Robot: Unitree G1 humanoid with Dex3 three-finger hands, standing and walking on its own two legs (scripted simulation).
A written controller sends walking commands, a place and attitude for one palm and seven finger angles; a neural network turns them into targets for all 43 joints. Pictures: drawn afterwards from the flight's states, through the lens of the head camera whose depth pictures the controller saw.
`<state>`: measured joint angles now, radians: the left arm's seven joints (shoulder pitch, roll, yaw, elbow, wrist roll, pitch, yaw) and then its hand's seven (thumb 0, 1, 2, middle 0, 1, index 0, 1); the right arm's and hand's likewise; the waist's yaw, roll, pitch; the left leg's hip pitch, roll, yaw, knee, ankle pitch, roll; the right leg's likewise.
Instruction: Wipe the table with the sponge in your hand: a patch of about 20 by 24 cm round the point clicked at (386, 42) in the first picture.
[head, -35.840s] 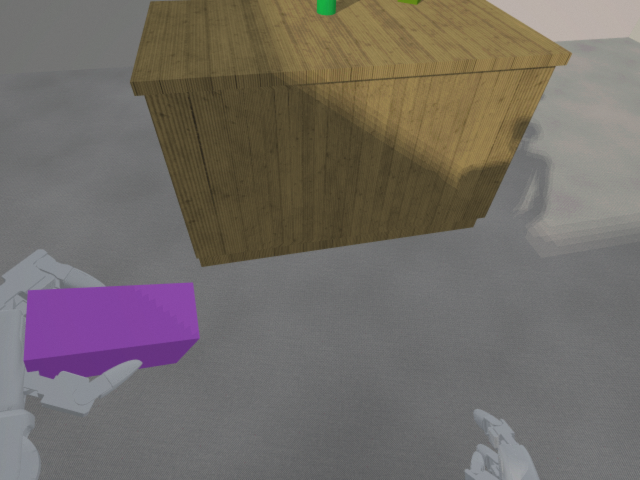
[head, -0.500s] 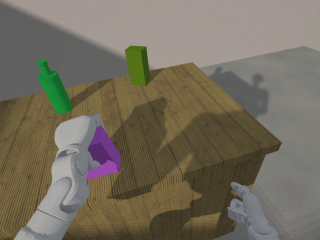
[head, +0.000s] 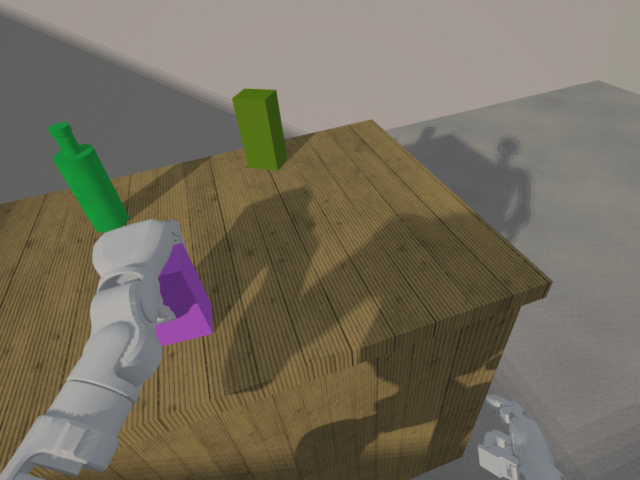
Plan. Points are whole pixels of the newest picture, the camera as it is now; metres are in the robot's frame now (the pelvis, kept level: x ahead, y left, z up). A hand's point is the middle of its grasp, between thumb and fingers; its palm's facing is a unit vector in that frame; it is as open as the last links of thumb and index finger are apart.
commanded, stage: wipe forward along the middle lane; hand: left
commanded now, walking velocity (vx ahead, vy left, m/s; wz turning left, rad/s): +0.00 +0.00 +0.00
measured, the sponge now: (167, 310) +0.31 +0.27 +0.07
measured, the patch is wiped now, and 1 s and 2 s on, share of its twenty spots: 0.95 0.95 0.95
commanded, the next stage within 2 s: slide back across to the first lane in 0.80 s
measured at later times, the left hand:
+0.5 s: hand (162, 250) +0.36 +0.28 +0.13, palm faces -0.02 -0.02 -1.00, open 9.9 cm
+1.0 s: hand (159, 229) +0.41 +0.30 +0.13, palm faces -0.05 -0.01 -1.00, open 9.9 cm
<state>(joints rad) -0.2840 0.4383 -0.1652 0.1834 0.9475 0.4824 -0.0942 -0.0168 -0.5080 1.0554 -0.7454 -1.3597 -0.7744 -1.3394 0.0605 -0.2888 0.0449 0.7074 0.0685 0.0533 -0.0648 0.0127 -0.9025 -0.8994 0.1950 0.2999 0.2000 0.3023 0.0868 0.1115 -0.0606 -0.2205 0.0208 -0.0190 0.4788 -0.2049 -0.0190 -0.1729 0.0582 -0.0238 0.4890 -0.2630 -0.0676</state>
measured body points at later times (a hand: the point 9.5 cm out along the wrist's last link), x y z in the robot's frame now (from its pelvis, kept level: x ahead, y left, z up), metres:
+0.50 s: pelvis +0.00 +0.00 +0.00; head -0.02 -0.04 +0.45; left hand +0.36 +0.27 +0.19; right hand +0.19 -0.23 -0.11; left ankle +0.04 +0.14 -0.74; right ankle +0.00 -0.08 -0.74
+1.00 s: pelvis +0.01 +0.02 +0.00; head +0.01 -0.01 +0.45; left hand +0.41 +0.30 +0.19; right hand +0.17 -0.23 -0.11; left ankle +0.04 +0.14 -0.74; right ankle +0.00 -0.08 -0.74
